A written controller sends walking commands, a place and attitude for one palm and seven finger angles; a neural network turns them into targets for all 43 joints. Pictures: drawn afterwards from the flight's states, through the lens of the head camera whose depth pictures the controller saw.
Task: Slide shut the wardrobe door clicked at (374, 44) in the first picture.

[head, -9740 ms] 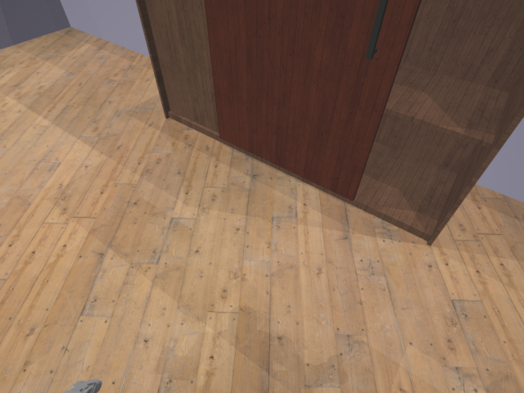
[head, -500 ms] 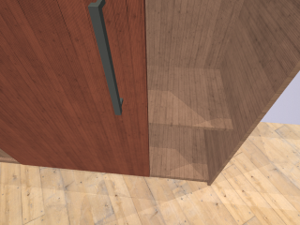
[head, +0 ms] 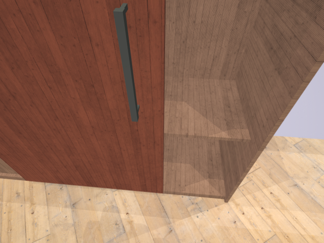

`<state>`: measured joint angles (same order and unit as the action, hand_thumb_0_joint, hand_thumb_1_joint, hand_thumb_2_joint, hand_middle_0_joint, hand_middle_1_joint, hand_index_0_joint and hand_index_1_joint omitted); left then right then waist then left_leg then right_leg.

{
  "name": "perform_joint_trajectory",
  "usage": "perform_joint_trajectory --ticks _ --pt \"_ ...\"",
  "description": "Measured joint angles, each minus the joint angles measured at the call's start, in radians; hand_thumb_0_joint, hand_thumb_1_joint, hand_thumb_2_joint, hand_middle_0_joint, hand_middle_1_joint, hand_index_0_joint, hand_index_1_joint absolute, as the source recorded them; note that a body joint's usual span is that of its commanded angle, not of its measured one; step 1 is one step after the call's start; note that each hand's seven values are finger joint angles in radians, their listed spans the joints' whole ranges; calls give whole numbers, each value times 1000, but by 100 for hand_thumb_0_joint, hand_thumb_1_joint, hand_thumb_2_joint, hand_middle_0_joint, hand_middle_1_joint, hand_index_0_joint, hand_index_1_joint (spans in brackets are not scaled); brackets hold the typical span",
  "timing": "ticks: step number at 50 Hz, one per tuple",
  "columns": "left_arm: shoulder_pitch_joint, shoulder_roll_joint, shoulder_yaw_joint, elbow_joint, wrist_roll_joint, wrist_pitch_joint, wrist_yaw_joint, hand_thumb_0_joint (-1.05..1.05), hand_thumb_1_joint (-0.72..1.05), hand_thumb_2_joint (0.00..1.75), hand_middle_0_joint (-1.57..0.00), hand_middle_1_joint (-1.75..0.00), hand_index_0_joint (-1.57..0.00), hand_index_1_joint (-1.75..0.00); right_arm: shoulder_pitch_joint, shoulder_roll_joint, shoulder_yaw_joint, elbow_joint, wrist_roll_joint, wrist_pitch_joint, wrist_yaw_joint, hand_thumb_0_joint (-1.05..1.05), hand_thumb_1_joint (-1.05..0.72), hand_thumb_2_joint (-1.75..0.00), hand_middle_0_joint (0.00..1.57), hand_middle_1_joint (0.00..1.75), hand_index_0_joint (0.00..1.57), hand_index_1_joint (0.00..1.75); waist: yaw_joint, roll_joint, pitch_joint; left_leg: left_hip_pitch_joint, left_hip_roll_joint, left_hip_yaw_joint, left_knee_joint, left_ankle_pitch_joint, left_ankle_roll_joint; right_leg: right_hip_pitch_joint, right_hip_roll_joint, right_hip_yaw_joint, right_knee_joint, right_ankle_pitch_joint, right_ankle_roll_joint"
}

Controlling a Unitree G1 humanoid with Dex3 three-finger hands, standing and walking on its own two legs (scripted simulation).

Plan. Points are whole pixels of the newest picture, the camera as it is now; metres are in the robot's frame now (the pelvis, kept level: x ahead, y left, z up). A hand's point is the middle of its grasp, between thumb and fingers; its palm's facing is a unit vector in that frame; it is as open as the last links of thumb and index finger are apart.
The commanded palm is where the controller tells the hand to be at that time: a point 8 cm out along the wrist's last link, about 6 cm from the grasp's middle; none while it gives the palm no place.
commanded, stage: come to a stop and stand still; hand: left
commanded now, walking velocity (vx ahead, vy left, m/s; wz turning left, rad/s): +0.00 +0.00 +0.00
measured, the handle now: (130, 72) +0.50 +0.12 +0.17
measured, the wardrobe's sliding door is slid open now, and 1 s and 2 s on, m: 0.39 0.39 0.39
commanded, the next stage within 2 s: look again from close up in 0.56 s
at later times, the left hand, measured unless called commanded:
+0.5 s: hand out of the picture +0.01 +0.17 -0.17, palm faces +0.03 -0.98 -0.19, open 7.3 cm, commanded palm none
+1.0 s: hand out of the picture +0.00 +0.16 -0.17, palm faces +0.05 -0.98 -0.18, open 7.4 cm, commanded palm none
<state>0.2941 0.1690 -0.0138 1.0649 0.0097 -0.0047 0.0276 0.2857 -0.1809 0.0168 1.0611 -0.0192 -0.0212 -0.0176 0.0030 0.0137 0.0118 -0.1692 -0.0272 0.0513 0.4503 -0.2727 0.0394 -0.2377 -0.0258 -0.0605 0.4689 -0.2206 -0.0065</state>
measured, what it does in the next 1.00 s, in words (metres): stands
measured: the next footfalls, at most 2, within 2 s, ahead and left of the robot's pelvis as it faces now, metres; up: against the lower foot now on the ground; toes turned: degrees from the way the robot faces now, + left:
none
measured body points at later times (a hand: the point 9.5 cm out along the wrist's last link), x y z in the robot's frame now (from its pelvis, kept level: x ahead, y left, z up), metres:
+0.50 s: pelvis +0.01 +0.00 +0.00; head +0.01 -0.01 +0.45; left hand +0.01 +0.22 -0.16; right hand +0.00 -0.22 -0.16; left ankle -0.02 +0.09 -0.74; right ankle +0.02 -0.11 -0.74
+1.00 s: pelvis +0.01 -0.01 +0.00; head +0.01 -0.01 +0.45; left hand +0.00 +0.21 -0.16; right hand +0.01 -0.22 -0.16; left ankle -0.02 +0.09 -0.74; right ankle +0.02 -0.11 -0.74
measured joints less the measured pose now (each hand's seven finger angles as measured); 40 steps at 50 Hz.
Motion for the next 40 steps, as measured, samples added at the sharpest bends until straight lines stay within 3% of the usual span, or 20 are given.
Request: perform_joint_trajectory --ticks 40 --pt "11 -29 2 50 -1 -9 10 0 91 90 -20 -30 -20 -30 -8 38 2 95 8 -14 -15 0 -91 -90 20 30 20 30 5 -17 6 41 6 -7 -27 -3 -11 37 7 -6 -15 -11 -8"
